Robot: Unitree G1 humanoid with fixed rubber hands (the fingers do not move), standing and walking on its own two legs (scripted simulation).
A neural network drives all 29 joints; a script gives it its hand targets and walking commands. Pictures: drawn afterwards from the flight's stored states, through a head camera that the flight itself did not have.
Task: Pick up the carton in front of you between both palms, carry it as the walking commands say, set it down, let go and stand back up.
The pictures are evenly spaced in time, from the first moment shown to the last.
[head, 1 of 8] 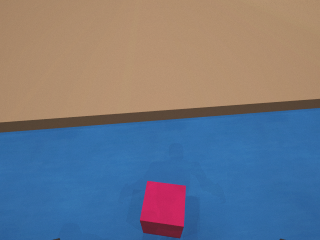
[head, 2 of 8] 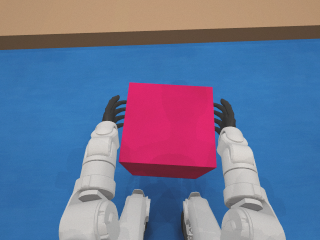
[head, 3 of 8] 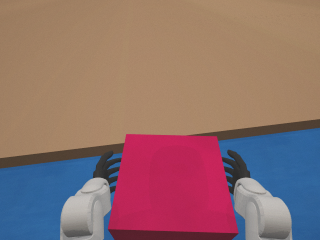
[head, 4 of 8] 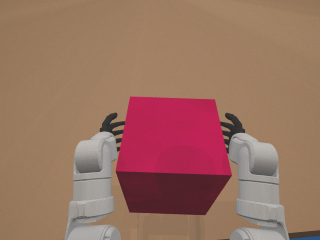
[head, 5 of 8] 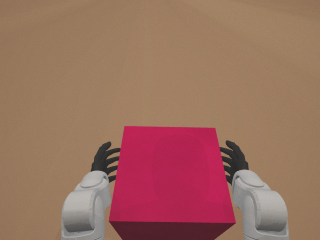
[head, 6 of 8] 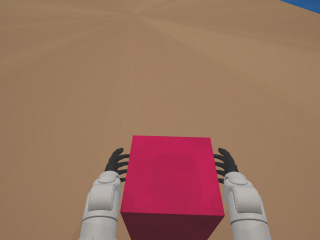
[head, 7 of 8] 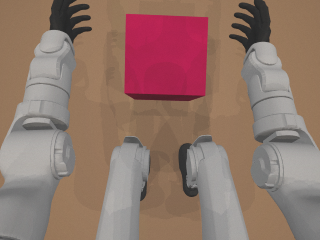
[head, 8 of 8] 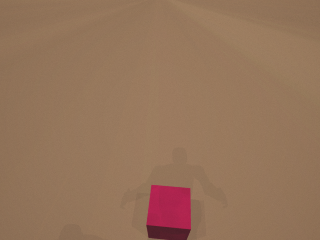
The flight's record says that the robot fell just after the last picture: no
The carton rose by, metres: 0.89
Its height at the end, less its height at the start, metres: +0.12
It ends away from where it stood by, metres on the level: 2.93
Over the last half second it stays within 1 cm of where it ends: yes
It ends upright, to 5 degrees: yes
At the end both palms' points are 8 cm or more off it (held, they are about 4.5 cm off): yes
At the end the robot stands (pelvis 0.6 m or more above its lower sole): yes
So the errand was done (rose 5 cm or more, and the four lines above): yes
